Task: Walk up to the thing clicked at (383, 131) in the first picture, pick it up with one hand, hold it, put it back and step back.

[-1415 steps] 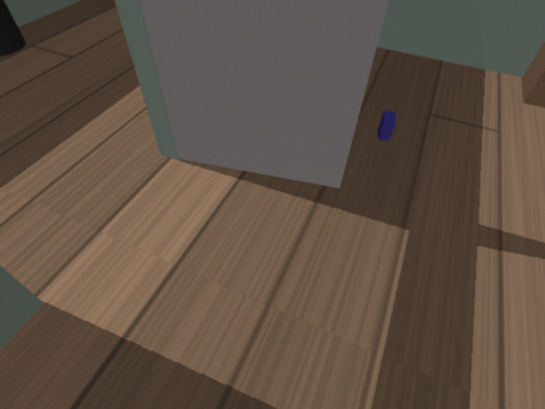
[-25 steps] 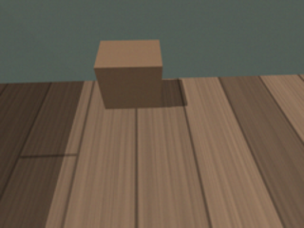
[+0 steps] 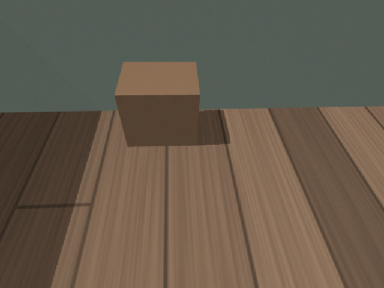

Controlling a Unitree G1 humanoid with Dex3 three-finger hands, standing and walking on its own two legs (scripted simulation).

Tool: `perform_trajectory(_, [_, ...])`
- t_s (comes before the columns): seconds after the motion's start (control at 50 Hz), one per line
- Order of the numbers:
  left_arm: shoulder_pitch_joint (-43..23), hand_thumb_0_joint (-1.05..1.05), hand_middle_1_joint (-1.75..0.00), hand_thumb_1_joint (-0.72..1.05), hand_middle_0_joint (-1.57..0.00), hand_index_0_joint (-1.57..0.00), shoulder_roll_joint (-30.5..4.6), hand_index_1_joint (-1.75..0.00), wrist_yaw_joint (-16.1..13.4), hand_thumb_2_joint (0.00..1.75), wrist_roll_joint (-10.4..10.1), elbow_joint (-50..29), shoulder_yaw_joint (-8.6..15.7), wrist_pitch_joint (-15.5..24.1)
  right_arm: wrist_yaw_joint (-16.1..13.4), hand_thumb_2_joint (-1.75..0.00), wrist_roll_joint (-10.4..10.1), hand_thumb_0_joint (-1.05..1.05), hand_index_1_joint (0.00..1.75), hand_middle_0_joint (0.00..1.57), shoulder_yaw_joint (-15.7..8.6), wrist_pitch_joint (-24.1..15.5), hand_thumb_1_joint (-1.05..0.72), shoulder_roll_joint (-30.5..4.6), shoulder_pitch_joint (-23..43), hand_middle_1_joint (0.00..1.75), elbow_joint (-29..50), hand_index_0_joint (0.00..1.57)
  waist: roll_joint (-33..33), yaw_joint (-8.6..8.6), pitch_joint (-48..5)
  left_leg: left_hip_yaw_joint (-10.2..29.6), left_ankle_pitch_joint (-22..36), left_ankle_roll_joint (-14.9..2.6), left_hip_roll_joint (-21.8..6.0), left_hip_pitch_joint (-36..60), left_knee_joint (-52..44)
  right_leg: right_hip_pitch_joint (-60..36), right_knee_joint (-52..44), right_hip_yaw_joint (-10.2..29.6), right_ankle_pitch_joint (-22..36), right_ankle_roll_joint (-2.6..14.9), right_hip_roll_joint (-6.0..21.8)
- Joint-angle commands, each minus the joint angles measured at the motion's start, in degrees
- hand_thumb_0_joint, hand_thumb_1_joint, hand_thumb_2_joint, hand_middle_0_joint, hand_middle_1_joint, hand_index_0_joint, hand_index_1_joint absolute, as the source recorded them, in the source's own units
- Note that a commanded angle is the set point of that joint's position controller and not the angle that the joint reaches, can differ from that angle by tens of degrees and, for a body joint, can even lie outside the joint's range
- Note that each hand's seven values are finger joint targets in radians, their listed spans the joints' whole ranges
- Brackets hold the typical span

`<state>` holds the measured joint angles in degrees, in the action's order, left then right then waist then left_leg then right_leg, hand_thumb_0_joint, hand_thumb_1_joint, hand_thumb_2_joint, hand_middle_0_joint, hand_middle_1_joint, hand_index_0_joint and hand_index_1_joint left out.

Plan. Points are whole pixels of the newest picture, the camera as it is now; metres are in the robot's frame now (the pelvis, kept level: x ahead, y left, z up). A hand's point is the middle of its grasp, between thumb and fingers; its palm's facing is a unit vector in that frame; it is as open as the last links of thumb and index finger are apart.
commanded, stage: stand
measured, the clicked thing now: out of the picture +0.26 +1.18 -0.71
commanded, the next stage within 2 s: none
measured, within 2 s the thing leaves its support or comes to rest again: neither
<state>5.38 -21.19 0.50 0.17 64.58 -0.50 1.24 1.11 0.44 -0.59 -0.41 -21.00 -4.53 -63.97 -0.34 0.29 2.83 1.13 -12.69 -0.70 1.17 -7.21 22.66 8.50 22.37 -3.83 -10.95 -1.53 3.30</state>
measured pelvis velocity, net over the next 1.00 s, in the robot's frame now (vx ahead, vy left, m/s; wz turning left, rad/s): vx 0.00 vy -0.03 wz -0.01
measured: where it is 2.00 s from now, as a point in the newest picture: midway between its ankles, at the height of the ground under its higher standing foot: outside the picture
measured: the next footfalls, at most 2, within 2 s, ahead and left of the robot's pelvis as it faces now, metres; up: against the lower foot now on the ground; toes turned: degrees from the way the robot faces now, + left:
none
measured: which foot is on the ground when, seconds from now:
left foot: down 0.00-1.00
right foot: down 0.00-1.00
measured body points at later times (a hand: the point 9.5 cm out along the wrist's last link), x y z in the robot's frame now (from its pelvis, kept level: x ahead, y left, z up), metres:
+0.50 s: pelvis -0.01 -0.02 +0.00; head +0.00 -0.02 +0.45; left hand +0.08 +0.28 -0.12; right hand +0.07 -0.32 -0.13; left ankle +0.00 +0.11 -0.74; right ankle +0.01 -0.14 -0.74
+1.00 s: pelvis +0.00 -0.03 +0.00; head +0.01 -0.04 +0.45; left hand +0.08 +0.27 -0.13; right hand +0.06 -0.33 -0.14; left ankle +0.00 +0.11 -0.74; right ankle +0.01 -0.14 -0.74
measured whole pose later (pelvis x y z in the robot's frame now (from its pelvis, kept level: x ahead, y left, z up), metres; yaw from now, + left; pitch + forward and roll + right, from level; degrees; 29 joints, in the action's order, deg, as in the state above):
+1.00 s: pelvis +0.00 -0.03 +0.00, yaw -1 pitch -2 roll +0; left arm 5.6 -20.1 0.6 0.2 65.9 0.1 0.3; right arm 0.7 0.8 0.0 -0.2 -20.1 -6.4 -65.8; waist 0.6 -0.2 2.8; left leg 1.6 -10.4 2.2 -1.9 -5.9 18.2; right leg 7.9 19.0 -4.4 -9.3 1.2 0.2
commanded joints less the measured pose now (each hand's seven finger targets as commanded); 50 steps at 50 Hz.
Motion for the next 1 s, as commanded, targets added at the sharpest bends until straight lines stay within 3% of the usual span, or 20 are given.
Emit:
perform_trajectory(0.0, [-3.9, 0.0, -0.3, 0.9, -0.2, -0.2, -11.6, -0.3, -1.0, 0.9, 0.0, -2.7, 2.2, 1.4, -1.1, -0.9, -0.2, 0.0, 0.3, 0.2, -2.2, -1.5, -0.9, -11.8, 4.2, 0.3, 2.8, 0.2, 0.9, -0.23, -3.6, 6.4, 11.1, -0.5, -8.0, -1.9, -6.9, -3.5, -5.2, 5.8, 6.1, 2.34, 5.1])
perform_trajectory(0.08, [-3.8, 0.0, -0.3, 0.9, -0.2, -0.2, -11.5, -0.3, -1.0, 0.9, -0.1, -2.1, 2.3, 1.3, -1.2, -0.9, -0.3, 0.0, 0.3, 0.2, -2.2, -1.5, -0.9, -11.9, 4.4, 0.3, 2.1, 0.2, 2.1, -0.09, -6.5, 5.8, 14.5, -0.25, -8.2, 0.2, -7.3, -5.7, -5.1, 5.7, 9.4, 2.36, 5.2])
perform_trajectory(0.24, [-3.7, 0.0, -0.3, 0.9, -0.2, -0.2, -11.7, -0.3, -1.0, 0.9, 0.2, -1.3, 2.3, 0.9, -1.2, -0.9, -0.1, 0.0, 0.3, 0.2, -2.0, -1.2, -0.9, -11.0, 4.1, 0.3, 0.9, 0.2, 0.6, -0.2, -4.7, 5.4, 7.8, 0.14, -7.8, -0.9, -8.8, -4.0, -7.0, 6.2, 3.8, 2.34, 5.1])
perform_trajectory(0.36, [-3.2, 0.0, -0.3, 0.9, -0.2, -0.2, -11.2, -0.3, -1.1, 0.9, 0.1, -1.3, 2.3, 1.1, -1.2, -0.9, -0.1, 0.0, 0.3, 0.2, -2.0, -1.2, -0.9, -10.7, 4.1, 0.3, 0.8, 0.2, -0.6, 0.13, -4.6, 5.4, 10.6, 0.17, -8.1, 0.1, -8.3, -3.6, -7.1, 6.1, 6.3, 2.36, 5.2])
perform_trajectory(0.44, [-3.1, 0.0, -0.3, 0.9, -0.2, -0.2, -11.2, -0.3, -1.0, 0.9, 0.1, -1.5, 2.4, 0.9, -1.1, -0.9, -0.1, 0.0, 0.3, 0.2, -1.9, -1.2, -0.9, -10.8, 3.5, 0.3, 0.7, 0.2, 0.3, -0.15, -4.1, 4.9, 7.1, 0.19, -7.9, 0.0, -8.4, -2.5, -8.0, 6.7, 3.0, 2.33, 5.2])
perform_trajectory(0.58, [-3.5, 0.0, -0.3, 0.9, -0.2, -0.2, -11.6, -0.3, -1.0, 0.9, 0.1, -1.9, 2.8, 0.9, -1.3, -0.9, 0.1, 0.0, 0.3, 0.2, -1.8, -1.2, -0.9, -10.8, 2.7, 0.3, 0.8, 0.2, 0.6, -0.21, -4.8, 4.7, 7.4, 0.16, -8.1, -0.5, -8.0, -3.4, -7.6, 7.1, 4.5, 2.67, 5.4])
perform_trajectory(0.72, [-3.6, 0.0, -0.3, 0.9, -0.2, -0.2, -11.5, -0.3, -0.8, 0.9, 0.2, -2.0, 2.9, 0.4, -1.2, -0.9, 0.2, 0.0, 0.3, 0.2, -1.6, -1.0, -0.9, -10.8, 1.4, 0.3, 0.8, 0.2, 0.6, -0.39, -2.3, 4.5, 3.0, 0.3, -7.5, -1.9, -8.0, -0.7, -9.3, 7.9, -3.8, 2.59, 5.0])
perform_trajectory(0.78, [-3.2, 0.0, -0.3, 0.9, -0.2, -0.2, -11.5, -0.3, -0.8, 0.9, 0.3, -2.3, 2.9, 0.5, -1.2, -0.9, 0.2, 0.0, 0.3, 0.2, -1.7, -1.2, -0.9, -10.8, 1.9, 0.3, 1.4, 0.2, 0.7, -0.06, -4.0, 4.9, 6.9, 0.17, -8.3, -0.8, -7.8, -2.6, -8.0, 7.2, 1.6, 2.86, 4.9])
perform_trajectory(0.98, [-2.5, 0.0, -0.3, 0.9, -0.2, -0.2, -11.4, -0.3, -0.8, 0.9, 0.1, -2.2, 2.9, 0.7, -1.5, -0.9, 0.1, 0.0, 0.3, 0.2, -1.4, -1.1, -0.9, -11.1, 0.8, 0.3, 1.5, 0.2, 0.7, -0.1, -5.1, 4.5, 9.2, 0.22, -8.5, 0.2, -7.2, -3.7, -7.2, 7.2, 6.4, 2.89, 5.0])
